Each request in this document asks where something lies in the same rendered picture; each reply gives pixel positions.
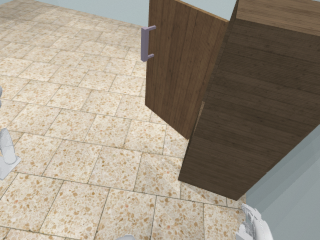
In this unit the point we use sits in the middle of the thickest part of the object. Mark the cupboard door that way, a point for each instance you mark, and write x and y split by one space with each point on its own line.
185 44

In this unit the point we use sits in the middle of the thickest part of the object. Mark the handle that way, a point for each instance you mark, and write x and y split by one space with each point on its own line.
145 43

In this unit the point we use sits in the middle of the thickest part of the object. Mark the robot left hand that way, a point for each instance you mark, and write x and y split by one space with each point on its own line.
9 160

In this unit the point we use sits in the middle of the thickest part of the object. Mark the robot right hand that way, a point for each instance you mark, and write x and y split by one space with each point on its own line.
259 230

